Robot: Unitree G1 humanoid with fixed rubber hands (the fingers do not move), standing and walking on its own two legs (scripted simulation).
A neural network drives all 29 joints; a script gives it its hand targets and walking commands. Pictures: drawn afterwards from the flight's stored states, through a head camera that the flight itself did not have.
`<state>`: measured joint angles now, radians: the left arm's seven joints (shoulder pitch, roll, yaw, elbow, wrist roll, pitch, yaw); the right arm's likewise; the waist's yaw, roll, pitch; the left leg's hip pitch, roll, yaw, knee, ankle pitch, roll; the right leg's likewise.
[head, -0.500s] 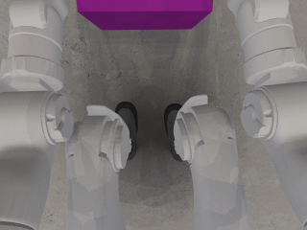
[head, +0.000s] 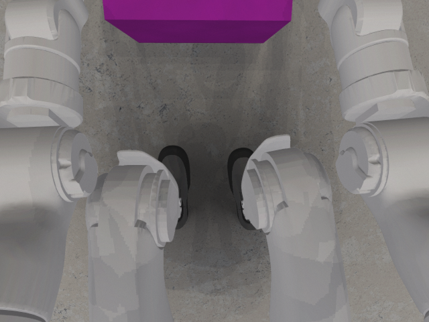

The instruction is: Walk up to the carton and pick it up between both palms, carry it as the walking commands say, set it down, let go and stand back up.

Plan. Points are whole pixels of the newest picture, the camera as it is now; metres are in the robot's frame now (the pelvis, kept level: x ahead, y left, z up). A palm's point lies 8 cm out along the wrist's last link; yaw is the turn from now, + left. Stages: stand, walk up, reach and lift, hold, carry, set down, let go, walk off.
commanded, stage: set down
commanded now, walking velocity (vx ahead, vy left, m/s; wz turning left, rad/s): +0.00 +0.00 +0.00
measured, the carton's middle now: out of the picture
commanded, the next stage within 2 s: none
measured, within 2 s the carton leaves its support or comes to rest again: rests again in 0.02 s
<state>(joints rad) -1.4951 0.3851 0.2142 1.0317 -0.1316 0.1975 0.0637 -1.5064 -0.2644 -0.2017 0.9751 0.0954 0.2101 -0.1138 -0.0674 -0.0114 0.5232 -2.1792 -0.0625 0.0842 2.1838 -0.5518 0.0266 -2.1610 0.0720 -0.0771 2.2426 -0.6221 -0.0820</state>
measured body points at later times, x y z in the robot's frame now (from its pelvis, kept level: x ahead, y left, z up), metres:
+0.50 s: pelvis +0.00 +0.00 +0.00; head +0.38 -0.02 +0.22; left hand +0.57 +0.15 -0.19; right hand +0.55 -0.19 -0.19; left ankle +0.13 +0.10 -0.34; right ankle +0.10 -0.08 -0.34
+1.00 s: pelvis +0.00 +0.00 -0.01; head +0.38 -0.02 +0.22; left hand +0.57 +0.15 -0.20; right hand +0.55 -0.19 -0.20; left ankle +0.13 +0.10 -0.34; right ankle +0.10 -0.08 -0.34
